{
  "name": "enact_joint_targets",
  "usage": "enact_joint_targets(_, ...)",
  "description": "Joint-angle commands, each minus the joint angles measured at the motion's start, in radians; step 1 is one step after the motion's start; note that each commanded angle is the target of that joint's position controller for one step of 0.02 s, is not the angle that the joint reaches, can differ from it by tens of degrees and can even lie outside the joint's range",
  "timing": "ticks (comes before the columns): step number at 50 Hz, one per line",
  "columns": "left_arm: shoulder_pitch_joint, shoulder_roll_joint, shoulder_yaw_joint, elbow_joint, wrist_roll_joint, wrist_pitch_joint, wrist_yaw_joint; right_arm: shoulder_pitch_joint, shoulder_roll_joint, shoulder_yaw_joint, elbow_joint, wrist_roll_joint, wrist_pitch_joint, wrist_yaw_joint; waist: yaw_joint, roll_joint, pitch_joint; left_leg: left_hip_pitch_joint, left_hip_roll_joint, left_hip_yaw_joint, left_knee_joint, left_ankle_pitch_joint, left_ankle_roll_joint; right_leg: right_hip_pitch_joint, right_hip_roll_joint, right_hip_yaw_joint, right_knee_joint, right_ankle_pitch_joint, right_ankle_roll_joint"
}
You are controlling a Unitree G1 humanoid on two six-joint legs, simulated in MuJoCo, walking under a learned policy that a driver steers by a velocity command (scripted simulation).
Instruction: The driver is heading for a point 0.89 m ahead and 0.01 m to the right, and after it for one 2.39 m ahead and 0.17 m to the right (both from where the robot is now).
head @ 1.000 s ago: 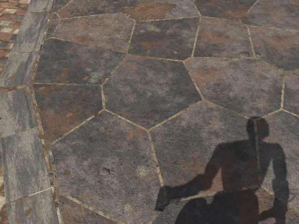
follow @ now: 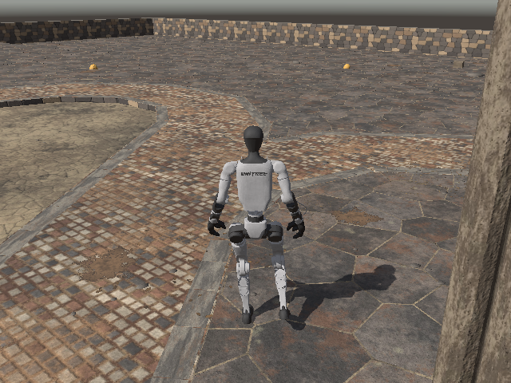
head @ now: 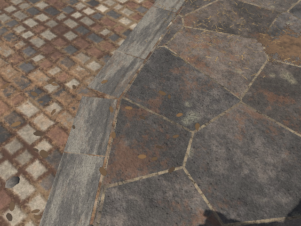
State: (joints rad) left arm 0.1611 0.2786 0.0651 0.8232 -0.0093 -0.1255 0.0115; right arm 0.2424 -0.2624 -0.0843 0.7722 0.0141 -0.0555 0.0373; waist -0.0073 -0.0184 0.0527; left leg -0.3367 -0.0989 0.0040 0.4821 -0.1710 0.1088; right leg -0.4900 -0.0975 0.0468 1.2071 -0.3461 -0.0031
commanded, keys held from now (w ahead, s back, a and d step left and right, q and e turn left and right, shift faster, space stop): w+q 0.30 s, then w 0.50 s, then w+e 0.20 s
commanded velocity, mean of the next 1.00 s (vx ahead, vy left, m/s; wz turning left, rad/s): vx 0.50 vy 0.00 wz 0.27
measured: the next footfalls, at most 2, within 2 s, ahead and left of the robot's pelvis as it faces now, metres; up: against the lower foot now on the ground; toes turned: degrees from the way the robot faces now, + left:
right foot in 0.36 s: +0.39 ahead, -0.11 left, +0.00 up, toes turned +16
left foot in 0.86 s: +0.57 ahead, +0.20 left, +0.00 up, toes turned +17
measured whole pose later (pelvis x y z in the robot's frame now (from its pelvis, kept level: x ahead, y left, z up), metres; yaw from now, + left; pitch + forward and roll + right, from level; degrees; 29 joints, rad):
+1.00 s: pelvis +0.51 +0.09 +0.00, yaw +14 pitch +2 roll +0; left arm 0.33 0.30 0.05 0.86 -0.03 -0.07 0.00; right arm 0.16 -0.25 -0.05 0.70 0.00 -0.09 0.02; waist 0.03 -0.04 0.01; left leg -0.33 -0.01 0.07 0.47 -0.18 0.04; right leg -0.42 -0.04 0.05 1.13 -0.38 -0.02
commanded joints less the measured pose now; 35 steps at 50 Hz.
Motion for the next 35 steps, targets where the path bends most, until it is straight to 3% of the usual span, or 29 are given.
enact_joint_targets(1,0.045,0.094,0.031,-0.065,0.02,0.01,0.004,-0.018,-0.118,-0.025,-0.084,0.0,-0.028,-0.015,0.039,0.041,-0.12,0.156,0.256,-0.331,-0.252,0.275,0.191,-0.126,-0.039,0.023,-0.091,0.083,0.023)
enact_joint_targets(4,-0.066,0.07,0.023,-0.109,0.028,0.02,0.008,0.046,-0.149,-0.033,-0.072,0.004,-0.026,-0.038,0.008,0.052,-0.082,0.131,0.226,-0.285,-0.262,0.301,0.174,-0.173,-0.007,0.007,-0.272,0.225,0.055)
enact_joint_targets(8,-0.206,0.046,0.01,-0.154,0.015,0.011,-0.007,0.103,-0.145,-0.03,-0.062,0.009,-0.015,-0.051,-0.048,0.106,-0.054,0.127,0.187,-0.273,-0.246,0.164,0.121,-0.126,0.054,0.006,-0.563,0.421,0.051)
enact_joint_targets(12,-0.281,0.067,0.011,-0.195,0.004,-0.007,-0.029,0.152,-0.149,-0.03,-0.044,0.015,-0.006,-0.056,-0.075,0.117,-0.043,0.19,0.221,-0.353,-0.18,0.124,0.11,-0.085,0.089,0.019,-0.684,0.419,0.034)
enact_joint_targets(15,-0.245,0.099,0.023,-0.2,0.001,-0.022,-0.038,0.139,-0.154,-0.034,-0.049,0.014,0.006,-0.065,-0.045,0.146,-0.052,0.247,0.246,-0.432,-0.1,0.151,0.092,-0.011,0.102,0.029,-0.735,0.306,0.004)
enact_joint_targets(16,-0.185,0.109,0.028,-0.185,0.001,-0.026,-0.037,0.122,-0.149,-0.032,-0.053,0.011,0.009,-0.065,-0.015,0.163,-0.068,0.255,0.243,-0.432,-0.065,0.208,0.082,0.056,0.107,0.009,-0.755,0.29,-0.014)
enact_joint_targets(17,-0.086,0.13,0.041,-0.158,0.011,-0.031,-0.032,0.107,-0.125,-0.024,-0.059,0.009,0.008,-0.063,0.033,0.158,-0.12,0.243,0.199,-0.402,0.027,0.307,0.058,0.202,0.106,-0.008,-0.79,0.313,-0.044)
enact_joint_targets(18,0.058,0.17,0.052,-0.14,0.028,-0.033,-0.027,0.093,-0.079,-0.004,-0.075,-0.005,0.003,-0.056,0.098,0.105,-0.246,0.145,0.15,-0.34,0.251,0.267,0.024,0.45,-0.014,0.092,-0.753,0.316,-0.108)
enact_joint_targets(19,0.211,0.25,0.076,-0.106,0.046,-0.024,-0.024,0.233,-0.023,0.013,-0.08,0.013,-0.005,-0.056,0.08,-0.161,-0.405,-0.195,0.006,-0.214,0.606,-0.046,-0.06,0.836,-0.228,0.485,-0.779,0.179,-0.272)
enact_joint_targets(20,0.236,0.195,0.066,-0.079,0.016,-0.017,-0.037,0.283,-0.061,0.015,-0.064,0.027,-0.013,-0.056,0.07,-0.29,-0.393,-0.381,0.012,-0.217,0.774,-0.408,-0.072,0.872,-0.316,0.757,-0.894,-0.02,-0.316)
enact_joint_targets(21,0.182,0.118,0.045,-0.092,-0.001,-0.011,-0.036,0.191,-0.139,-0.002,-0.062,0.029,-0.013,-0.053,0.086,-0.159,-0.235,-0.451,0.063,-0.233,0.847,-0.337,-0.073,0.744,-0.281,0.653,-0.914,-0.113,-0.273)
enact_joint_targets(22,0.122,0.091,0.033,-0.104,0.005,0.0,-0.034,0.097,-0.146,-0.003,-0.08,0.016,-0.011,-0.053,0.078,-0.061,-0.14,-0.436,0.103,-0.188,0.838,-0.257,-0.072,0.602,-0.237,0.509,-0.928,-0.059,-0.238)
enact_joint_targets(23,0.08,0.077,0.025,-0.101,0.011,0.007,-0.035,0.037,-0.132,-0.003,-0.098,0.001,-0.015,-0.05,0.056,-0.024,-0.066,-0.415,0.13,-0.164,0.776,-0.206,-0.071,0.473,-0.193,0.414,-0.959,0.041,-0.228)
enact_joint_targets(25,0.054,0.059,0.013,-0.094,0.02,0.004,-0.036,0.044,-0.101,-0.002,-0.099,-0.002,-0.014,-0.043,0.01,-0.058,-0.052,-0.33,0.181,-0.132,0.677,-0.149,-0.068,0.363,-0.131,0.297,-1.003,0.175,-0.208)
enact_joint_targets(27,0.074,0.077,0.017,-0.077,0.01,-0.002,-0.037,0.047,-0.067,0.007,-0.099,-0.003,-0.011,-0.041,0.004,-0.076,-0.059,-0.316,0.194,-0.096,0.608,-0.122,-0.079,0.336,-0.117,0.231,-1.033,0.274,-0.227)
enact_joint_targets(30,0.107,0.125,0.028,-0.055,0.003,0.001,-0.03,-0.046,-0.048,0.02,-0.13,-0.012,-0.016,-0.04,0.025,-0.05,-0.051,-0.345,0.212,-0.072,0.435,0.0,-0.096,0.349,-0.119,0.16,-1.063,0.369,-0.235)
enact_joint_targets(35,0.187,0.151,0.027,-0.019,-0.012,0.021,-0.025,-0.204,-0.034,0.031,-0.163,-0.001,-0.028,-0.023,0.084,-0.056,-0.031,-0.261,0.173,-0.023,0.163,0.198,-0.104,0.366,-0.089,0.059,-1.052,0.383,-0.195)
